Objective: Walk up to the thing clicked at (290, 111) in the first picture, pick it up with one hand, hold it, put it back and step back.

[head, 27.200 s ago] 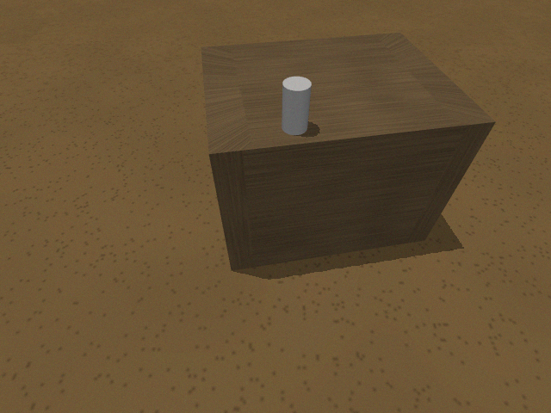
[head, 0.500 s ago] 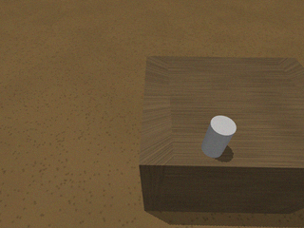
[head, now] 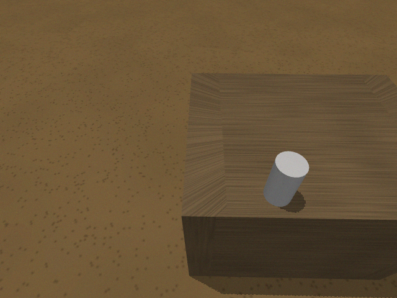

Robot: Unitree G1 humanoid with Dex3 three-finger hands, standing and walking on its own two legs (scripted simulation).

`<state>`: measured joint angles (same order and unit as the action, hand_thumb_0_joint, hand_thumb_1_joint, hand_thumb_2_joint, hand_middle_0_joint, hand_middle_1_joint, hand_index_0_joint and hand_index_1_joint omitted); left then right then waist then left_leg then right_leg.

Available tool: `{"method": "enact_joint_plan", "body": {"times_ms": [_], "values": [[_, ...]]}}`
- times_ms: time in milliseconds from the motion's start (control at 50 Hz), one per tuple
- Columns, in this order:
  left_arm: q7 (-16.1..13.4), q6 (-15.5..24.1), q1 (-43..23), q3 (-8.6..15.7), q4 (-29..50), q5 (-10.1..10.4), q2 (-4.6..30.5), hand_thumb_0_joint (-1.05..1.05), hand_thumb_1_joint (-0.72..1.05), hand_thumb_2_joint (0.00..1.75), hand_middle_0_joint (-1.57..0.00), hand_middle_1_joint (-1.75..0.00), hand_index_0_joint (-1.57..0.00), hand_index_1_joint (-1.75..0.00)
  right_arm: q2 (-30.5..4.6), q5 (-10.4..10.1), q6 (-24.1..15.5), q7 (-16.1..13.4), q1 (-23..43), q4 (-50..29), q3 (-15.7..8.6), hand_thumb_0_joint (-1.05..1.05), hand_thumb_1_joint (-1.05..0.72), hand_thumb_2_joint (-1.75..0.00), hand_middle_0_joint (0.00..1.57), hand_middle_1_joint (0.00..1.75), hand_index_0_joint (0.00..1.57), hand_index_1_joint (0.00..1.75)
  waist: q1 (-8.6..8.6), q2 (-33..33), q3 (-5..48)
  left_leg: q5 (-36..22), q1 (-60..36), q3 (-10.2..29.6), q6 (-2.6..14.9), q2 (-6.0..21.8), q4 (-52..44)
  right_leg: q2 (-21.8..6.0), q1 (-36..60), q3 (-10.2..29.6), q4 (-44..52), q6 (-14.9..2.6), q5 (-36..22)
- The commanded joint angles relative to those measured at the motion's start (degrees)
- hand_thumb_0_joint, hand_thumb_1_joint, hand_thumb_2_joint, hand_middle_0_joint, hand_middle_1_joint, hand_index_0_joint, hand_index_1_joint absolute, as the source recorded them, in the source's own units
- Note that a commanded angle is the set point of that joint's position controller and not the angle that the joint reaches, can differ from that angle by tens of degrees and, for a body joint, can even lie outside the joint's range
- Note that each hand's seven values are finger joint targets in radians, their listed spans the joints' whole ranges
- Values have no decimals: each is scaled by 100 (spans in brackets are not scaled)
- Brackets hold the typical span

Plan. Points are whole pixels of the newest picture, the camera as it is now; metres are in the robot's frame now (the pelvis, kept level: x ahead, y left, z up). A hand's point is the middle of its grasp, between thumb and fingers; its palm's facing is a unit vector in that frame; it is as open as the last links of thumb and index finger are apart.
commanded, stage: stand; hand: right
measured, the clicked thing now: (283, 180) +0.41 -0.20 -0.06
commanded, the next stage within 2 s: step back in 0.80 s
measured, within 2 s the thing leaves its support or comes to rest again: neither
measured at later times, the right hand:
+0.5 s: hand out of the picture +0.07 -0.25 -0.16, palm faces -0.02 +0.94 -0.34, open 7.4 cm
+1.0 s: hand out of the picture +0.07 -0.27 -0.17, palm faces -0.01 +0.93 -0.37, open 7.4 cm
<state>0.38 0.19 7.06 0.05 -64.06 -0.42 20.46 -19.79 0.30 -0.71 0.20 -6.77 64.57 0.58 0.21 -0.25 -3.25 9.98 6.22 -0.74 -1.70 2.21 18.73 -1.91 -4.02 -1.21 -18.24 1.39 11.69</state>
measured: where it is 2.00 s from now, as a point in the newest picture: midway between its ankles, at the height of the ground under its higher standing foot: outside the picture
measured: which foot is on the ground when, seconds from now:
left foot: down 0.00-1.00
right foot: down 0.00-1.00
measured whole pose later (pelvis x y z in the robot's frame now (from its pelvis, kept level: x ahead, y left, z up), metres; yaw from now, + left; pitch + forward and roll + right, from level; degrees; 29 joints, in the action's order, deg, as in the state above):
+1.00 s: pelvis -0.03 +0.00 -0.02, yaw +1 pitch -2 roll -1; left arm -0.1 -1.9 4.0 2.7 -57.5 0.4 22.4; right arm -22.4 -1.0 1.8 0.7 -3.8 58.8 -2.1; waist 0.4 0.2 -9.1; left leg 14.0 16.6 0.5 -0.6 2.6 32.5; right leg -1.6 -13.9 -1.9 -31.6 0.4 15.9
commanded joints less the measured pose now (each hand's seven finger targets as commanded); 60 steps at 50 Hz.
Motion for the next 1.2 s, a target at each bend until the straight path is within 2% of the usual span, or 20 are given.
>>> {"method": "enact_joint_plan", "body": {"times_ms": [0,60,760,780,800,820,860,900,940,980,1000,1020,1040,1060,1080,1100,1120,1140,1160,1180], "values": [[-77,109,-137,250,315,-12,1195,0,90,90,-20,-30,-20,-30,-1246,30,-96,-84,208,-326,-254,0,-90,-90,20,30,20,30,-26,85,322,-910,-98,434,213,564,-293,-604,-165,398,272,-227,-822],[-79,111,-123,251,325,-22,1207,0,90,90,-20,-30,-20,-30,-1268,26,-93,-78,236,-322,-273,0,-90,-90,20,30,20,30,-37,30,345,-825,-153,461,225,584,-300,-592,-214,389,311,-228,-672],[-80,122,-114,253,329,-22,1209,0,90,90,-20,-30,-20,-30,-1239,25,-77,-70,217,-340,-264,0,-90,-90,20,30,20,30,-21,119,363,-777,-115,420,216,562,-269,-612,-181,430,334,-247,-805],[-113,52,-197,506,461,86,1582,0,90,90,-20,-30,-20,-30,-1600,-31,16,-42,395,-437,-428,0,-90,-90,20,30,20,30,-50,76,-220,-1804,266,524,399,508,303,-487,-596,405,-248,-285,-1723],[-132,27,-162,517,550,108,1532,0,90,90,-20,-30,-20,-30,-1527,-85,44,-48,259,-515,-435,0,-90,-90,20,30,20,30,-18,66,13,-2192,262,472,448,528,502,-479,-473,336,-437,-331,-2006],[-145,13,-105,525,627,108,1446,0,90,90,-20,-30,-20,-30,-1534,-104,58,-45,204,-564,-456,0,-90,-90,20,30,20,30,-4,128,340,-2430,168,445,539,569,650,-461,-350,282,-621,-393,-2083],[-148,-35,-78,555,785,113,1380,0,90,90,-20,-30,-20,-30,-1527,-124,104,-45,195,-700,-515,0,-90,-90,20,30,20,30,-20,189,768,-2440,115,480,656,582,948,-412,-357,229,-961,-526,-1951],[-137,-91,-183,554,952,74,1372,0,90,90,-20,-30,-20,-30,-1589,-111,158,-41,233,-849,-573,0,-90,-90,20,30,20,30,11,226,912,-2114,284,510,771,571,1174,-451,-472,318,-1205,-624,-1676],[-132,-134,-232,581,1088,49,1447,0,90,90,-20,-30,-20,-30,-1542,-104,217,-48,224,-978,-599,0,-90,-90,20,30,20,30,8,61,879,-1628,551,483,795,428,1571,-637,-669,538,-1300,-849,-1554],[-120,-166,-251,631,1209,22,1610,0,90,90,-20,-30,-20,-30,-1482,-85,274,-31,238,-1096,-615,0,-90,-90,20,30,20,30,-48,-276,712,-735,744,319,674,28,2276,-1076,-1054,1007,-1005,-1177,-1518],[-127,-165,-420,660,1319,-22,1761,0,90,90,-20,-30,-20,-30,-1397,-86,313,-9,145,-1131,-618,0,-90,-90,20,30,20,30,-32,-835,653,273,786,95,544,-378,3063,-1547,-1293,1455,-639,-1461,-1654],[-141,-152,-613,696,1444,-96,1895,0,90,90,-20,-30,-20,-30,-1350,-48,360,13,-37,-1191,-630,0,-90,-90,20,30,20,30,28,-1242,550,1868,1005,209,483,-479,3741,-2038,-1525,1850,-418,-1783,-1784],[-149,-128,-796,720,1537,-152,1964,0,90,90,-20,-30,-20,-30,-1381,-29,394,22,-218,-1214,-659,0,-90,-90,20,30,20,30,123,-1247,415,2372,1012,620,506,-297,4166,-2174,-1909,1862,-495,-1878,-1675],[-161,-119,-879,696,1624,-157,1833,0,90,90,-20,-30,-20,-30,-1429,-92,382,45,-268,-1252,-686,0,-90,-90,20,30,20,30,160,-1030,375,2360,1029,750,563,-271,4123,-1960,-1899,1581,-702,-1758,-1649],[-178,-113,-998,663,1684,-183,1788,0,90,90,-20,-30,-20,-30,-1408,-111,352,52,-472,-1252,-702,0,-90,-90,20,30,20,30,234,-1111,417,2199,1089,669,571,-199,3740,-1781,-1719,1408,-969,-1564,-1834],[-181,-122,-1008,637,1721,-188,1715,0,90,90,-20,-30,-20,-30,-1412,-96,311,36,-567,-1219,-704,0,-90,-90,20,30,20,30,212,-1126,431,1907,1118,423,503,-244,3226,-1591,-1577,1239,-1179,-1400,-1868],[-180,-149,-940,617,1744,-164,1639,0,90,90,-20,-30,-20,-30,-1364,-66,263,19,-676,-1204,-690,0,-90,-90,20,30,20,30,216,-1027,562,1450,1189,256,452,-251,2346,-1375,-1108,1066,-1487,-1189,-1826],[-169,-196,-935,607,1788,-109,1643,0,90,90,-20,-30,-20,-30,-1386,5,208,10,-853,-1133,-702,0,-90,-90,20,30,20,30,282,-773,600,553,955,90,416,-271,1440,-1142,-1091,872,-1994,-984,-1636],[-160,-257,-718,573,1830,-51,1456,0,90,90,-20,-30,-20,-30,-1562,105,159,-18,-733,-1183,-748,0,-90,-90,20,30,20,30,165,84,523,-898,787,813,508,185,739,-572,-1382,577,-2749,-713,-897],[-185,-290,-511,516,1927,7,1061,0,90,90,-20,-30,-20,-30,-2036,236,105,-34,-538,-1345,-847,0,-90,-90,20,30,20,30,22,1287,489,-2408,241,2515,912,1259,439,436,-2477,332,-3782,-398,1441]]}}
